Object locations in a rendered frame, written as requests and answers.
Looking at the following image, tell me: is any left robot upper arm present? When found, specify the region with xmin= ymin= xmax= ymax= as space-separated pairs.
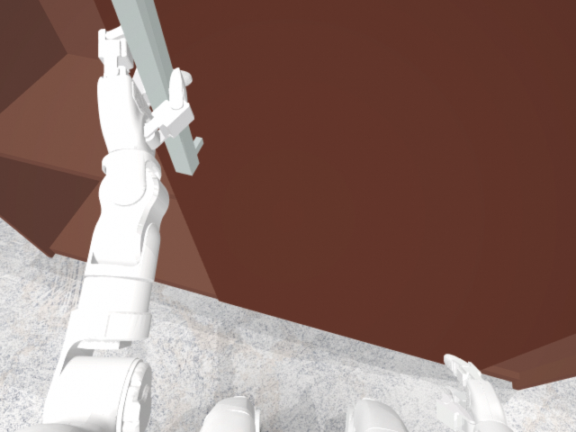
xmin=17 ymin=356 xmax=152 ymax=432

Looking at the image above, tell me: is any left robot forearm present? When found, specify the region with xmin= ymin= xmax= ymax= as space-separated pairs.
xmin=42 ymin=148 xmax=169 ymax=424

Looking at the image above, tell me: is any robot right hand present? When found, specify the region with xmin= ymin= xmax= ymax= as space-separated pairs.
xmin=436 ymin=354 xmax=508 ymax=432

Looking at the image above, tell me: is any right robot thigh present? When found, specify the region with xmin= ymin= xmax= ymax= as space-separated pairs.
xmin=345 ymin=400 xmax=409 ymax=432

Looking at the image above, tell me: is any robot left hand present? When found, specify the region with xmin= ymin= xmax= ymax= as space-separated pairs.
xmin=97 ymin=26 xmax=194 ymax=157

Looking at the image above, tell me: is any wardrobe door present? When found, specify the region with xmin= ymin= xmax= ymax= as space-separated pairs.
xmin=494 ymin=334 xmax=576 ymax=373
xmin=94 ymin=0 xmax=576 ymax=371

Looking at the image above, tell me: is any left robot thigh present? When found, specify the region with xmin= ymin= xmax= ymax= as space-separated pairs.
xmin=200 ymin=397 xmax=261 ymax=432

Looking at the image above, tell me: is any handle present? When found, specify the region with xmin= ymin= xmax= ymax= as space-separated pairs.
xmin=112 ymin=0 xmax=203 ymax=176

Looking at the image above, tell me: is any robot thigh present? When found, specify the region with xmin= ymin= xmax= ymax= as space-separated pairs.
xmin=200 ymin=397 xmax=261 ymax=432
xmin=345 ymin=400 xmax=409 ymax=432

